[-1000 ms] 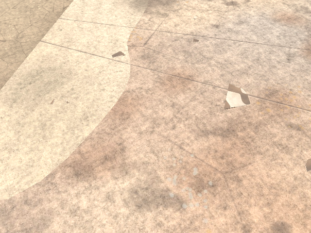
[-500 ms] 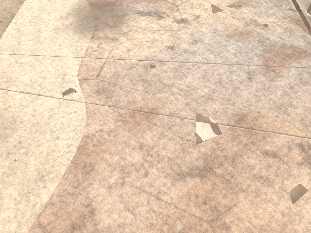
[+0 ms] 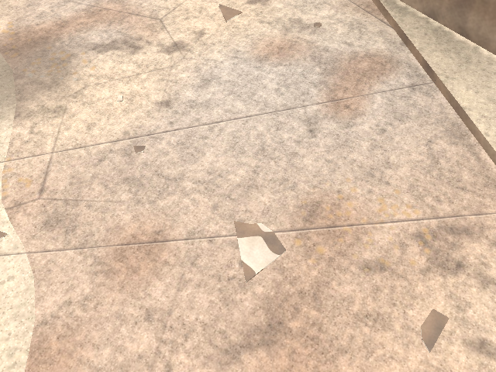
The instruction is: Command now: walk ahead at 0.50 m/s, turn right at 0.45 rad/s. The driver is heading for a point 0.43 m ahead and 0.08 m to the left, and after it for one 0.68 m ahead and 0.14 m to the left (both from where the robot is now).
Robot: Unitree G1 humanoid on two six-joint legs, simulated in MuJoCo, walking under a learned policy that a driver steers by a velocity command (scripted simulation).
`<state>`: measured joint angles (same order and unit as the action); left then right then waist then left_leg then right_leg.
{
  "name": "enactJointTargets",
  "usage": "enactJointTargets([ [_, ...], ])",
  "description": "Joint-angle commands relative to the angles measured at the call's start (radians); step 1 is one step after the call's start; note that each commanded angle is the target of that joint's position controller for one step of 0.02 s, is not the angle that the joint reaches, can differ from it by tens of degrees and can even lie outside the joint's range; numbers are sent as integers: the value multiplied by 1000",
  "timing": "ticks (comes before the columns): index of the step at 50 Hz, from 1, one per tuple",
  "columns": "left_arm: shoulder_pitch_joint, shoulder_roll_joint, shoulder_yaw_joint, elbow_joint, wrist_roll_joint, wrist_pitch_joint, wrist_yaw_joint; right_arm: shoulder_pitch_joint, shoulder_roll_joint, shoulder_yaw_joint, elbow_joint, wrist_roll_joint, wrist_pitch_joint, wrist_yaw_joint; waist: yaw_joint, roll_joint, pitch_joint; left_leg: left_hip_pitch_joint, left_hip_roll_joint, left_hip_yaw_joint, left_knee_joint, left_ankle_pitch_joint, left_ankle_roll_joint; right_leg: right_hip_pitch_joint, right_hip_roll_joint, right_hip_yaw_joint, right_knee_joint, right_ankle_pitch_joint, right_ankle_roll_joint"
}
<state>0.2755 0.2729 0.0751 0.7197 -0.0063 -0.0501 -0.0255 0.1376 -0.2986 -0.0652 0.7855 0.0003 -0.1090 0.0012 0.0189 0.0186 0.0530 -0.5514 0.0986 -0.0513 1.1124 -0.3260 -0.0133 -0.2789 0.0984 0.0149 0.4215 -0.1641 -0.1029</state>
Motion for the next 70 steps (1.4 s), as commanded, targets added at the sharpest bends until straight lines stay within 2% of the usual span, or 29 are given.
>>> enactJointTargets([
  [1,-29,148,36,-78,0,-26,21,35,-72,-19,-47,-14,12,-3,-36,-47,-91,-69,24,2,-131,119,-37,81,-264,248,-211,307,-197],
  [5,25,148,33,-44,-5,-24,33,-95,-36,2,-74,-7,8,8,25,-84,-59,-9,-14,24,-431,401,-44,55,-208,151,-216,210,-131],
  [11,96,163,35,19,-3,-24,28,-193,-68,4,-113,16,-3,37,72,-102,3,-102,-25,27,-564,376,30,259,-320,173,-184,170,-110],
  [14,77,178,41,32,-3,-12,37,-136,-87,-2,-113,19,-4,52,30,-115,-19,-50,-54,49,-585,248,85,346,-342,136,-106,391,-73],
  [16,41,172,36,21,2,-2,44,66,-139,-34,-56,12,0,47,-74,-88,-155,251,-128,102,-610,270,134,310,-270,43,146,694,-28],
  [17,47,145,20,-6,21,0,54,198,-201,-52,-39,2,3,42,-119,12,-265,502,2,-91,-597,409,189,147,-213,-9,425,508,21],
  [18,154,62,-4,-33,28,-19,48,239,-282,-68,-38,-9,6,45,-53,268,-353,823,217,-577,-684,408,380,-261,-10,-21,808,-167,119],
  [19,136,114,-4,-21,16,-41,39,236,-195,-47,-42,15,10,47,-84,218,-394,887,245,-695,-758,416,394,-382,-20,106,930,-415,126],
  [20,55,150,4,-43,-7,-54,30,175,-158,-36,-63,14,15,41,-90,140,-281,795,216,-544,-743,505,354,-435,-69,119,949,-366,123],
  [22,-61,153,7,-73,16,-56,39,97,-133,-28,-90,10,29,31,-63,-31,-157,563,145,-349,-737,757,309,-401,-129,81,845,-287,132],
  [26,-13,110,4,-81,21,-8,58,78,-151,-34,-101,0,42,14,6,38,-160,397,81,-253,-773,911,298,-292,-135,67,671,-233,164],
  [31,-90,97,2,-92,21,18,71,91,-179,-46,-99,23,86,-20,-10,58,-193,359,29,-237,-754,763,235,-273,-96,71,470,-43,199],
  [36,-222,94,2,-125,11,12,57,109,-174,-49,-108,21,126,-44,-53,95,-152,402,21,-340,-727,521,202,-293,-70,109,305,-14,199],
  [40,-217,107,7,-116,10,-12,40,104,-148,-38,-121,12,137,-46,-59,121,-151,447,39,-389,-651,576,203,-213,-67,96,184,-55,172],
  [42,-168,103,10,-100,11,-25,33,66,-131,-27,-132,18,136,-44,-14,124,-142,414,-1,-391,-608,541,169,-62,-73,75,-11,100,132],
  [43,-156,129,15,-100,23,-30,36,83,-108,-19,-136,8,131,-42,-16,90,-154,359,-38,-372,-572,446,131,63,-147,126,-60,293,96],
  [44,-149,189,22,-117,41,-27,44,147,-68,-6,-140,-17,121,-38,-57,-79,-212,267,-126,-273,-432,147,82,218,-323,283,-15,667,9],
  [45,-123,171,18,-90,60,-13,44,204,-77,-7,-135,-6,119,-38,-75,-265,-224,136,-217,-172,-300,-299,14,275,-465,453,2,830,-168],
  [46,-93,113,4,-82,36,-9,39,186,-143,-19,-129,-12,121,-37,-39,-225,-226,90,-177,-145,-161,-384,-33,262,-496,517,-21,735,-217],
  [47,-92,112,2,-78,24,-7,36,139,-173,-33,-127,-3,130,-38,-20,-168,-202,58,-169,-134,-62,-349,-57,250,-450,463,-17,647,-193],
  [49,-141,126,2,-77,13,2,34,117,-153,-36,-112,3,156,-43,-30,-115,-159,53,-147,-129,-2,-268,-86,177,-385,367,-27,509,-136],
  [53,-189,110,-4,-60,19,29,32,101,-43,-1,-100,7,159,-33,-38,-195,-147,220,-116,-10,-311,-168,-97,81,-258,201,-54,394,-85],
  [55,-153,122,-2,-44,17,37,34,84,-50,-3,-95,9,154,-29,-14,-213,-169,276,-110,2,-449,-82,-87,113,-270,221,-46,344,-97],
  [57,-158,119,-6,-35,8,41,35,115,-54,-6,-70,7,150,-25,-37,-196,-165,373,-118,27,-658,96,-55,83,-260,218,-33,220,-76],
  [59,-103,102,-17,-11,13,28,30,97,-106,-12,-81,-16,147,-26,-23,-123,-149,486,-48,-51,-717,234,3,-21,-229,198,-27,30,16],
  [60,-76,86,-21,-14,29,17,23,82,-164,-24,-81,-21,149,-29,21,14,-131,450,12,-108,-681,231,55,-52,-155,117,1,-80,67],
  [61,-109,62,-27,-9,35,13,22,73,-109,-13,-68,-22,144,-21,9,84,-117,322,9,-116,-717,45,87,36,-111,52,23,-106,114],
  [62,-141,72,-25,-6,34,15,24,55,-66,1,-72,-27,135,-15,-2,71,-74,262,-6,-115,-746,-48,79,65,-109,52,39,-71,130],
  [70,-102,72,-14,63,18,30,48,109,-56,12,-27,-14,92,-23,-8,33,-26,246,-43,-83,-720,65,37,89,-121,68,53,54,123],
])
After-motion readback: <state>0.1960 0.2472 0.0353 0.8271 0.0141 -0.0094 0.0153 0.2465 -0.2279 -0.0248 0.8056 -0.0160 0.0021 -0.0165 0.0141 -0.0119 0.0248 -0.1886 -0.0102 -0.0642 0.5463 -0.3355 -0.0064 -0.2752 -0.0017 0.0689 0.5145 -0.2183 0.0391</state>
